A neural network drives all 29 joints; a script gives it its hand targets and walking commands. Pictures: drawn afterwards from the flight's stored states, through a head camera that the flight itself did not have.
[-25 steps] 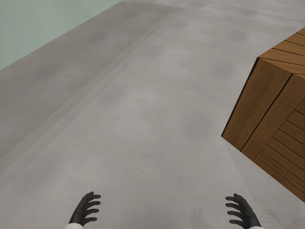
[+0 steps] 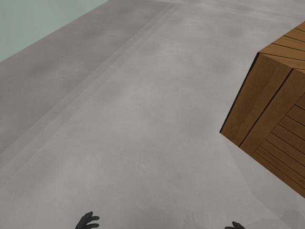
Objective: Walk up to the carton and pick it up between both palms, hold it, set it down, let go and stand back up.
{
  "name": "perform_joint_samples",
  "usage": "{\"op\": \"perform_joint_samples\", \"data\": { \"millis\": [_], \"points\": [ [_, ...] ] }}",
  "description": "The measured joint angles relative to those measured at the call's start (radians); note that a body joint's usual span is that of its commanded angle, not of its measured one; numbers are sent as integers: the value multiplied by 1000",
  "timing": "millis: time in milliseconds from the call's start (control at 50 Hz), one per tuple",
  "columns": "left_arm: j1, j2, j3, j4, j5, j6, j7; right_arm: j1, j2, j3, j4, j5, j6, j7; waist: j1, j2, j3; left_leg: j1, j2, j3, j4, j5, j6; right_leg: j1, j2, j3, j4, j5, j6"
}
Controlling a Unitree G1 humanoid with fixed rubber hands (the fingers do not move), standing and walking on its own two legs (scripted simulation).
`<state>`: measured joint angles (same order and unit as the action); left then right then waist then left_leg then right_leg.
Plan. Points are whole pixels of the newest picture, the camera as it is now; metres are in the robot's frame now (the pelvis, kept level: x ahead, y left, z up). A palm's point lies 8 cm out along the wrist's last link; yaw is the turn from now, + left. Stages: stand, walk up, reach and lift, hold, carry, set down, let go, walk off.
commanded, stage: stand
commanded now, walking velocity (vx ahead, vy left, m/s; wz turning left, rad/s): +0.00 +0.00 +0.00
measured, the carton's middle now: out of the picture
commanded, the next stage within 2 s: none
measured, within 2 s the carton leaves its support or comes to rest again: neither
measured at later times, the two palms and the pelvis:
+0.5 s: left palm out of the picture +0.03 +0.22 -0.12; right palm out of the picture +0.05 -0.24 -0.12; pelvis -0.02 -0.01 +0.01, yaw +0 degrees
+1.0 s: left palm out of the picture -0.01 +0.20 -0.12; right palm out of the picture +0.00 -0.24 -0.13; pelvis -0.01 -0.02 +0.02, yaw +0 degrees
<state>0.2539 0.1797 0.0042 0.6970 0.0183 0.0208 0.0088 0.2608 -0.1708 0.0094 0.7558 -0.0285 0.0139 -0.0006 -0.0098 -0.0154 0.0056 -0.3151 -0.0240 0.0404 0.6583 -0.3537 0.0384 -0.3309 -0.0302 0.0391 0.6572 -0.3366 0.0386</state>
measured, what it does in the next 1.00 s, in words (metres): stands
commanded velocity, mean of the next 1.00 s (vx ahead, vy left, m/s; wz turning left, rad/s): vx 0.00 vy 0.00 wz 0.00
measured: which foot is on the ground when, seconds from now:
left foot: down 0.00-1.00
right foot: down 0.00-1.00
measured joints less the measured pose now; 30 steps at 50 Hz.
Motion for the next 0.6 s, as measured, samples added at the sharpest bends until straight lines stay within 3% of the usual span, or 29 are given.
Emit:
{"op": "perform_joint_samples", "data": {
  "millis": [320,600],
  "points": [
    [58,-3,15,75,2,-6,13,-7,5,-6,51,1,0,-12,20,10,17,16,-7,-1,-69,57,2,10,-7,-1,-54,48,-2],
    [56,-16,11,149,3,-9,19,22,-11,-28,141,5,4,-20,4,1,4,39,5,-4,-103,83,-8,35,6,-4,-95,78,-12]
  ]
}}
